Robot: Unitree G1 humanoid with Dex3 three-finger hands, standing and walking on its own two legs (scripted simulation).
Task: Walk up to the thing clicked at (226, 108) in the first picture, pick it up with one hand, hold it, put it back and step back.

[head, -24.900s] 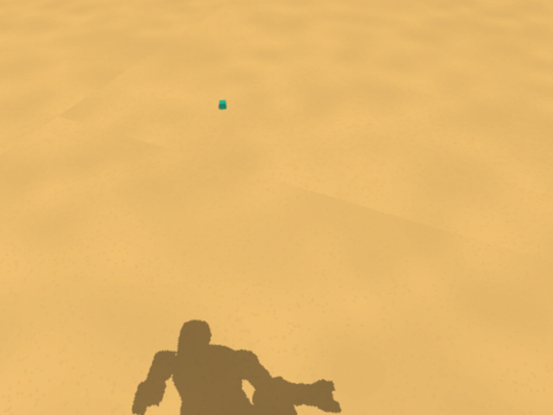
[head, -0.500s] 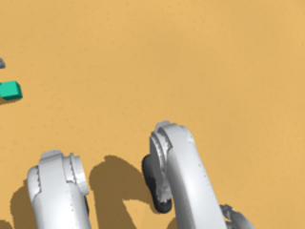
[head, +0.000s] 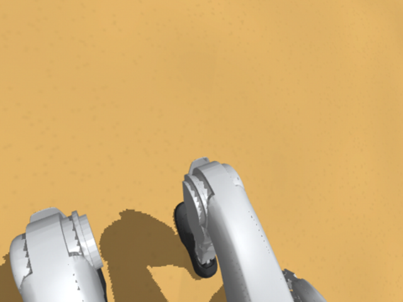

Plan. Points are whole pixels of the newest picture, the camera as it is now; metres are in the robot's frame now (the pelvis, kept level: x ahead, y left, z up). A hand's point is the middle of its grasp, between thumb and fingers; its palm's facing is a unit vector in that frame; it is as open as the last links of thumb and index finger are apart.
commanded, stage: rest palm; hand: left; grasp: from above
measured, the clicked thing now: out of the picture +0.51 +0.29 -0.29
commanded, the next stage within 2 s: close in 1.16 s
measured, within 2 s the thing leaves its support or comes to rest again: neither
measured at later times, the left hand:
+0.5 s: hand out of the picture +0.49 +0.30 -0.24, palm faces -0.45 -0.11 -0.88, open 11.3 cm
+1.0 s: hand out of the picture +0.48 +0.28 -0.25, palm faces -0.45 -0.08 -0.89, open 10.9 cm
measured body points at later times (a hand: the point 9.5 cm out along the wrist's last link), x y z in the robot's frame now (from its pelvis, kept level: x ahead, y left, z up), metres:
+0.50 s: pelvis +0.01 +0.01 -0.01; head +0.29 +0.12 +0.32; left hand +0.51 +0.30 -0.19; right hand +0.04 -0.25 -0.07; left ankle +0.07 +0.13 -0.28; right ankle +0.12 -0.14 -0.28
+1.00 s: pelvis +0.00 +0.01 -0.01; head +0.28 +0.12 +0.32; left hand +0.50 +0.28 -0.20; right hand +0.03 -0.25 -0.06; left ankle +0.07 +0.13 -0.28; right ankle +0.12 -0.14 -0.28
